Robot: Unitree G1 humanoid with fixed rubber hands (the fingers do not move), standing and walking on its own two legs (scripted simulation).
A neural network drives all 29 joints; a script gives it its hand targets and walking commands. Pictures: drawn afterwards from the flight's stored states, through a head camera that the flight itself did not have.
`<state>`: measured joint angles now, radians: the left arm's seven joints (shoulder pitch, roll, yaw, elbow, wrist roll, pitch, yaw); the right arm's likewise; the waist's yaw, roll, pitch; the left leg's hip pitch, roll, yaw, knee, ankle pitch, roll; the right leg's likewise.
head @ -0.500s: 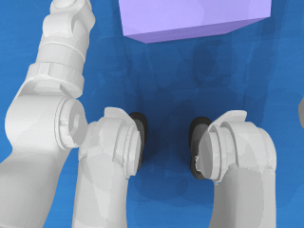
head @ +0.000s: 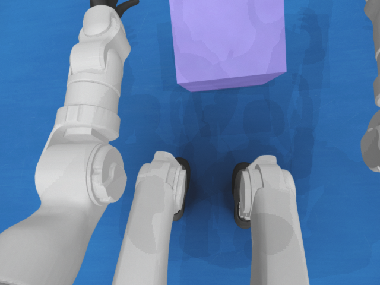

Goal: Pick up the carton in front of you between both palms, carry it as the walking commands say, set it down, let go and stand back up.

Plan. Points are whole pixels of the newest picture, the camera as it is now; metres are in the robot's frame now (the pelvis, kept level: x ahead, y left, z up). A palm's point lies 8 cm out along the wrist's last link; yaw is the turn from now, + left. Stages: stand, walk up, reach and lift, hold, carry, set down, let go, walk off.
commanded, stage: set down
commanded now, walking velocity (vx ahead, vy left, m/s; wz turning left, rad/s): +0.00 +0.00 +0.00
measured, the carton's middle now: (224, 42) +0.56 -0.04 -0.34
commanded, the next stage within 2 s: let go in 0.52 s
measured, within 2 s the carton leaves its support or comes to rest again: neither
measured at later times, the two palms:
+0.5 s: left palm out of the picture +0.55 +0.15 +0.04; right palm out of the picture +0.59 -0.25 +0.05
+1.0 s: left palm out of the picture +0.44 +0.18 +0.15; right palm out of the picture +0.44 -0.25 +0.14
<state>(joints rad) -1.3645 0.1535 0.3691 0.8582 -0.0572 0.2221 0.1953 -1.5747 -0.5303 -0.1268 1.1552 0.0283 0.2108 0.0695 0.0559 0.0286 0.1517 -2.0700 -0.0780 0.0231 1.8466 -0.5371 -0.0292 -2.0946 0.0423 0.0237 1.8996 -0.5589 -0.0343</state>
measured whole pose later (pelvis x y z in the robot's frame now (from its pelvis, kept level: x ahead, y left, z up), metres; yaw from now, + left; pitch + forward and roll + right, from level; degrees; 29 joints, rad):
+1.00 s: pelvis +0.07 +0.00 +0.25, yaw -5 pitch +34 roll +1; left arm -0.50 0.15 0.21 0.59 0.08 0.11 -0.03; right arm -0.61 -0.25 -0.24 0.70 -0.07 0.10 0.03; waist 0.03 0.02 -0.03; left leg -1.10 -0.04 -0.03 0.78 -0.27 0.00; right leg -1.11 0.07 0.06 0.79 -0.27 -0.02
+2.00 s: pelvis +0.12 +0.01 +0.31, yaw -3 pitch -6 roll +0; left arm 0.21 0.21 0.03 0.38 0.02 0.22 -0.03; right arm 0.24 -0.22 -0.04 0.45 0.00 0.12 0.05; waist 0.00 0.01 0.11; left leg -0.09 -0.05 -0.05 0.49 -0.30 0.02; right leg -0.08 0.03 0.04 0.48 -0.30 -0.01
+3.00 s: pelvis +0.12 +0.02 +0.31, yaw -4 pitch -2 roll +0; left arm 0.15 0.36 0.02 0.88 0.03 -0.01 0.02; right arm 0.17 -0.36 -0.03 0.85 -0.03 -0.01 -0.02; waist 0.00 -0.01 0.01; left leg -0.13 -0.05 -0.04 0.42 -0.26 0.03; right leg -0.12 0.02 0.04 0.41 -0.26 0.00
